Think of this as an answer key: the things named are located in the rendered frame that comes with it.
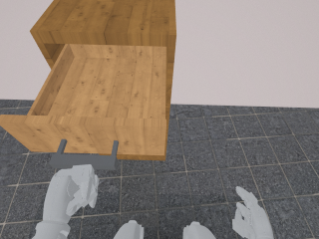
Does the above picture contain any handle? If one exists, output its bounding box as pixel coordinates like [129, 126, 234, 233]
[49, 138, 119, 170]

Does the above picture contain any right robot hand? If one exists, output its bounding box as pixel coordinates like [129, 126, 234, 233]
[232, 186, 274, 239]

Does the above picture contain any cabinet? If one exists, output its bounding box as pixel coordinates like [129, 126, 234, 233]
[30, 0, 176, 161]

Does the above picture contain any robot right shin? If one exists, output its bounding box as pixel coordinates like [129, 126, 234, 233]
[190, 221, 200, 225]

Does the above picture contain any drawer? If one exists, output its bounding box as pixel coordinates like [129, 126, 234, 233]
[0, 44, 166, 155]

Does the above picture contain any robot left forearm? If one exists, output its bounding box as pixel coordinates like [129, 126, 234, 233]
[32, 220, 71, 239]

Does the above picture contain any left robot thigh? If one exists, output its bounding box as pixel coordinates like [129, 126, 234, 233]
[114, 222, 145, 239]

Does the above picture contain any left robot hand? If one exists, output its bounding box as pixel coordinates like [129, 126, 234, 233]
[43, 164, 100, 223]

